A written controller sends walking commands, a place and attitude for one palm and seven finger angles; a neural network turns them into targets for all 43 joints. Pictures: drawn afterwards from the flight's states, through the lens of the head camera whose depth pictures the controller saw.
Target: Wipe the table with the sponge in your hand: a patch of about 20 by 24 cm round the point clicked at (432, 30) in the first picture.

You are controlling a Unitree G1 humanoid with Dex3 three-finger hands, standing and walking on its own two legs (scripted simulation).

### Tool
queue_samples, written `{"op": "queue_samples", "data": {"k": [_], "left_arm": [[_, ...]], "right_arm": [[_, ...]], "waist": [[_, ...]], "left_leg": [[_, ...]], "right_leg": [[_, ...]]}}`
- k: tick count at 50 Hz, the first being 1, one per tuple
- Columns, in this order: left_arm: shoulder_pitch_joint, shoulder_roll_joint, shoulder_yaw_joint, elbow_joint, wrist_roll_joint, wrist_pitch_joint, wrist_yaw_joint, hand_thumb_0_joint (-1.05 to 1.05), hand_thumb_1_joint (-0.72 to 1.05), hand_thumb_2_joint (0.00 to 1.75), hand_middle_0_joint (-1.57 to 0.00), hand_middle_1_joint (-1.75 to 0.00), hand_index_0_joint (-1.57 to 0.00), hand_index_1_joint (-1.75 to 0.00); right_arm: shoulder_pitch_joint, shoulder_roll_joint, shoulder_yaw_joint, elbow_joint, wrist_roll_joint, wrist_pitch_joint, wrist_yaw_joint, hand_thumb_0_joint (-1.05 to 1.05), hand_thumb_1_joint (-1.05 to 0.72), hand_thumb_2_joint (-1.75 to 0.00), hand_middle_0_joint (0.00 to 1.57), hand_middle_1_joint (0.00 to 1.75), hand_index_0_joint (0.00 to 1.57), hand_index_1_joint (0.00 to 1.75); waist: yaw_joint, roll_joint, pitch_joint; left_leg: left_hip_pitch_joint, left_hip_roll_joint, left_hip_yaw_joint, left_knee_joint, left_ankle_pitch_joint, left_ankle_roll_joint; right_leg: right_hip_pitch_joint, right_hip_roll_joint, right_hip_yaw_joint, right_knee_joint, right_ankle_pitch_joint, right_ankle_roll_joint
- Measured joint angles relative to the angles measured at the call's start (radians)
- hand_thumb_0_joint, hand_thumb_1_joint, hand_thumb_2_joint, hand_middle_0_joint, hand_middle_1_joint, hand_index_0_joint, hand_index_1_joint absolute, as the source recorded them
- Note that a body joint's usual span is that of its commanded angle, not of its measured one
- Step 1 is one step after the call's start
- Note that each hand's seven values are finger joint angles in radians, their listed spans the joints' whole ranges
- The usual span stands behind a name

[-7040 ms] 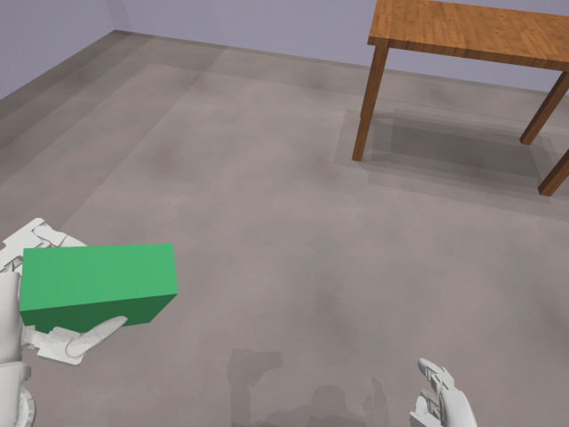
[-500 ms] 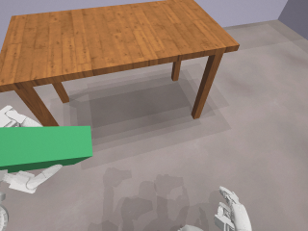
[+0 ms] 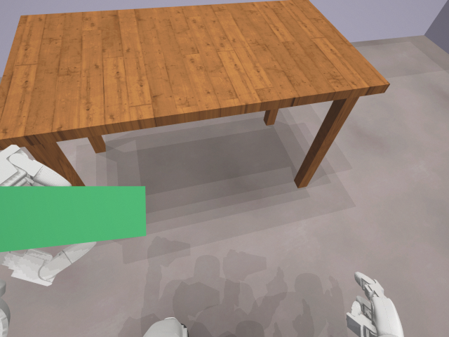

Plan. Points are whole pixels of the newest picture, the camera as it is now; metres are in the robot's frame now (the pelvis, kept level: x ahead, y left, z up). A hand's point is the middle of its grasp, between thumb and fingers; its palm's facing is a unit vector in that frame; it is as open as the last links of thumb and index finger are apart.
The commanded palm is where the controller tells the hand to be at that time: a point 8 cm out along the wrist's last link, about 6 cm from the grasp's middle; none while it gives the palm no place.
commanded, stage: take the last steps up to it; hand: left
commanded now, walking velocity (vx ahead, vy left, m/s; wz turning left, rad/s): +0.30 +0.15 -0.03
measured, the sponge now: (91, 214) +0.23 +0.19 +0.16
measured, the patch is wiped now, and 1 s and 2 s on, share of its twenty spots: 0.00 0.00 0.00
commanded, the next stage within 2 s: come to a stop and stand still in 1.52 s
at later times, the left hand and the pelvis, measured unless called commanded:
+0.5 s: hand (40, 149) +0.31 +0.27 +0.18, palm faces +0.40 -0.80 -0.45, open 9.9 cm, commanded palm +0.25 +0.31 +0.20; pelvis +0.09 +0.03 +0.02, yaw -1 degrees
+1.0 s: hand (32, 91) +0.40 +0.31 +0.20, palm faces +0.34 -0.81 -0.47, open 9.9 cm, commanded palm +0.35 +0.37 +0.20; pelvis +0.17 +0.10 +0.01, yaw -3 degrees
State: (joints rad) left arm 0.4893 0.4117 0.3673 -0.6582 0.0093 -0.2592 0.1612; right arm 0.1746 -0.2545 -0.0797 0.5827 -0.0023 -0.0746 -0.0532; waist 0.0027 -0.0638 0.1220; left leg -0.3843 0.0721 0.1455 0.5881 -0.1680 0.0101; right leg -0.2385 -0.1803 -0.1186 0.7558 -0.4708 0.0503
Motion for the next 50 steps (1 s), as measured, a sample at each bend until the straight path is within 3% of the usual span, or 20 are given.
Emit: {"op": "queue_samples", "data": {"k": [1, 3, 6, 8, 12, 17, 19, 21, 23, 25, 27, 30, 34, 36, 37, 39, 42, 46, 50], "left_arm": [[-0.028, 0.021, 0.016, 0.01, 0.003, -0.008, 0.005, -0.01, -0.47, 1.0, -0.77, -1.35, -0.77, -1.35], [-0.07, 0.052, 0.043, 0.06, 0.0, -0.02, 0.004, -0.01, -0.47, 1.0, -0.76, -1.35, -0.77, -1.35], [-0.074, 0.059, 0.082, 0.111, -0.014, -0.004, -0.003, -0.01, -0.47, 1.0, -0.76, -1.35, -0.76, -1.35], [-0.05, 0.034, 0.085, 0.113, -0.024, 0.006, -0.008, -0.01, -0.47, 1.0, -0.76, -1.35, -0.76, -1.35], [0.006, -0.021, 0.029, 0.089, -0.03, 0.02, -0.021, -0.01, -0.47, 1.0, -0.76, -1.35, -0.76, -1.35], [0.044, -0.006, -0.002, 0.107, -0.023, 0.046, -0.028, -0.01, -0.47, 1.0, -0.76, -1.35, -0.76, -1.35], [0.025, -0.012, -0.006, 0.14, -0.013, 0.054, -0.027, -0.01, -0.47, 1.0, -0.76, -1.35, -0.76, -1.35], [-0.009, -0.027, -0.013, 0.175, -0.012, 0.06, -0.027, -0.01, -0.47, 1.0, -0.76, -1.35, -0.76, -1.35], [-0.038, -0.052, -0.018, 0.207, -0.017, 0.057, -0.024, -0.01, -0.47, 1.0, -0.76, -1.35, -0.76, -1.35], [-0.046, -0.073, -0.018, 0.222, -0.016, 0.052, -0.021, -0.01, -0.47, 1.0, -0.76, -1.35, -0.76, -1.35], [-0.037, -0.081, -0.019, 0.215, -0.012, 0.041, -0.017, -0.01, -0.47, 1.0, -0.76, -1.35, -0.76, -1.35], [-0.009, -0.068, -0.026, 0.166, -0.009, 0.026, -0.014, -0.01, -0.47, 1.0, -0.76, -1.35, -0.76, -1.35], [0.037, -0.036, -0.018, 0.072, -0.009, 0.014, -0.01, -0.01, -0.47, 1.0, -0.76, -1.35, -0.76, -1.35], [0.047, -0.013, 0.004, 0.036, -0.013, 0.006, -0.004, -0.01, -0.47, 1.0, -0.76, -1.35, -0.76, -1.35], [0.031, 0.004, 0.019, 0.04, -0.014, 0.001, -0.001, -0.01, -0.47, 1.0, -0.76, -1.35, -0.76, -1.35], [-0.014, 0.03, 0.039, 0.083, -0.01, -0.008, 0.002, -0.01, -0.47, 1.0, -0.76, -1.35, -0.76, -1.35], [-0.06, 0.033, 0.052, 0.148, -0.015, 0.009, -0.004, -0.01, -0.47, 1.0, -0.76, -1.35, -0.76, -1.35], [-0.046, -0.018, 0.036, 0.137, -0.025, 0.031, -0.009, -0.01, -0.47, 1.0, -0.76, -1.35, -0.76, -1.35], [-0.004, -0.033, -0.004, 0.107, -0.025, 0.038, -0.017, -0.01, -0.47, 1.0, -0.76, -1.35, -0.76, -1.35]], "right_arm": [[-0.014, 0.02, -0.003, 0.0, 0.003, -0.001, -0.001, 0.01, -0.91, -0.9, 0.2, 0.3, 0.2, 0.3], [-0.033, 0.059, 0.014, 0.005, 0.007, -0.003, 0.004, 0.01, -0.91, -0.9, 0.2, 0.3, 0.2, 0.3], [-0.037, 0.111, 0.051, 0.01, 0.017, -0.008, 0.02, 0.01, -0.91, -0.9, 0.2, 0.3, 0.2, 0.3], [-0.026, 0.132, 0.072, 0.011, 0.019, -0.018, 0.03, 0.01, -0.91, -0.9, 0.2, 0.3, 0.2, 0.3], [0.011, 0.144, 0.101, 0.021, 0.015, -0.035, 0.034, 0.01, -0.9, -0.9, 0.2, 0.3, 0.21, 0.3], [0.045, 0.135, 0.117, 0.046, 0.006, -0.022, 0.014, 0.01, -0.9, -0.9, 0.21, 0.3, 0.21, 0.3], [0.046, 0.113, 0.111, 0.057, 0.004, -0.009, 0.008, 0.01, -0.9, -0.9, 0.21, 0.3, 0.21, 0.3], [0.036, 0.087, 0.098, 0.081, 0.002, 0.005, 0.009, 0.01, -0.9, -0.9, 0.21, 0.3, 0.21, 0.3], [0.028, 0.062, 0.085, 0.099, 0.001, 0.013, 0.016, 0.01, -0.9, -0.9, 0.21, 0.3, 0.21, 0.3], [0.023, 0.038, 0.076, 0.097, 0.001, 0.022, 0.017, 0.01, -0.9, -0.9, 0.21, 0.3, 0.21, 0.3], [0.019, 0.018, 0.067, 0.083, -0.001, 0.027, 0.015, 0.01, -0.91, -0.9, 0.2, 0.3, 0.21, 0.3], [0.015, -0.003, 0.048, 0.05, -0.003, 0.028, 0.012, 0.01, -0.91, -0.9, 0.2, 0.3, 0.21, 0.3], [0.017, -0.021, 0.022, 0.008, -0.005, 0.023, 0.002, 0.01, -0.91, -0.9, 0.2, 0.3, 0.2, 0.3], [0.017, -0.023, 0.011, -0.013, -0.001, 0.018, -0.007, 0.01, -0.91, -0.9, 0.2, 0.3, 0.2, 0.3], [0.007, -0.006, 0.005, -0.012, 0.001, 0.016, -0.011, 0.01, -0.91, -0.9, 0.2, 0.3, 0.2, 0.3], [-0.01, 0.036, 0.01, -0.004, 0.005, 0.015, -0.011, 0.01, -0.91, -0.9, 0.2, 0.3, 0.2, 0.3], [-0.016, 0.092, 0.047, 0.009, 0.013, 0.005, 0.003, 0.01, -0.91, -0.9, 0.2, 0.3, 0.2, 0.3], [-0.001, 0.134, 0.095, 0.009, 0.015, -0.018, 0.021, 0.01, -0.91, -0.9, 0.2, 0.3, 0.2, 0.3], [0.021, 0.144, 0.125, 0.013, 0.009, -0.027, 0.019, 0.01, -0.9, -0.9, 0.2, 0.3, 0.21, 0.3]], "waist": [[-0.001, -0.006, 0.007], [-0.008, -0.001, -0.005], [-0.014, 0.019, -0.039], [-0.013, 0.036, -0.057], [-0.006, 0.074, -0.072], [0.012, 0.084, -0.084], [0.016, 0.112, -0.087], [0.019, 0.12, -0.087], [0.022, 0.104, -0.084], [0.018, 0.085, -0.082], [0.003, 0.066, -0.076], [-0.013, 0.036, -0.053], [-0.011, 0.019, -0.033], [-0.008, 0.025, -0.034], [-0.003, 0.013, -0.027], [0.002, 0.006, -0.027], [-0.002, 0.022, -0.049], [0.003, 0.052, -0.06], [0.011, 0.082, -0.06]], "left_leg": [[-0.004, -0.002, 0.005, 0.036, -0.027, 0.007], [-0.002, 0.002, 0.008, 0.05, -0.067, 0.018], [0.018, 0.01, 0.022, 0.007, -0.068, 0.025], [0.034, 0.009, 0.034, -0.028, -0.062, 0.03], [0.069, -0.008, 0.04, -0.078, -0.059, 0.038], [0.092, -0.032, 0.042, -0.044, -0.107, 0.03], [0.075, -0.019, 0.027, 0.031, -0.158, 0.027], [0.016, -0.03, -0.02, 0.215, -0.248, 0.008], [-0.054, -0.044, -0.06, 0.409, -0.25, -0.016], [-0.101, -0.033, -0.08, 0.49, -0.232, -0.027], [-0.122, -0.008, -0.087, 0.446, -0.211, -0.03], [-0.094, 0.023, -0.071, 0.246, -0.18, -0.025], [-0.005, 0.018, -0.026, 0.002, -0.087, -0.023], [0.042, 0.009, -0.007, -0.073, 0.029, -0.021], [0.037, 0.003, 0.005, -0.032, 0.024, -0.018], [0.036, 0.005, 0.015, 0.016, -0.044, -0.01], [0.048, 0.016, 0.01, -0.001, -0.069, -0.004], [0.075, 0.02, 0.022, -0.044, -0.06, -0.005], [0.087, 0.014, 0.023, -0.035, -0.079, -0.012]], "right_leg": [[-0.044, 0.017, 0.036, 0.13, -0.063, -0.015], [-0.135, 0.059, 0.053, 0.338, -0.107, -0.028], [-0.236, 0.087, 0.021, 0.441, -0.063, -0.024], [-0.27, 0.089, -0.003, 0.401, -0.015, -0.02], [-0.242, 0.094, -0.031, 0.182, 0.043, -0.015], [-0.103, 0.117, -0.059, -0.131, 0.097, -0.022], [-0.072, 0.132, -0.072, -0.173, 0.179, -0.068], [-0.067, 0.127, -0.079, -0.145, 0.162, -0.095], [-0.046, 0.113, -0.073, -0.159, 0.148, -0.095], [-0.02, 0.1, -0.065, -0.196, 0.158, -0.081], [0.003, 0.086, -0.062, -0.231, 0.169, -0.071], [0.031, 0.06, -0.058, -0.25, 0.165, -0.051], [0.049, 0.034, -0.039, -0.209, 0.122, -0.012], [0.028, 0.023, -0.021, -0.114, 0.071, -0.001], [-0.004, 0.018, 0.007, -0.016, 0.017, -0.009], [-0.087, 0.053, 0.054, 0.21, -0.083, -0.027], [-0.182, 0.093, 0.032, 0.356, -0.08, -0.028], [-0.211, 0.102, -0.014, 0.212, 0.003, -0.022], [-0.139, 0.121, -0.039, -0.039, 0.066, -0.019]]}}
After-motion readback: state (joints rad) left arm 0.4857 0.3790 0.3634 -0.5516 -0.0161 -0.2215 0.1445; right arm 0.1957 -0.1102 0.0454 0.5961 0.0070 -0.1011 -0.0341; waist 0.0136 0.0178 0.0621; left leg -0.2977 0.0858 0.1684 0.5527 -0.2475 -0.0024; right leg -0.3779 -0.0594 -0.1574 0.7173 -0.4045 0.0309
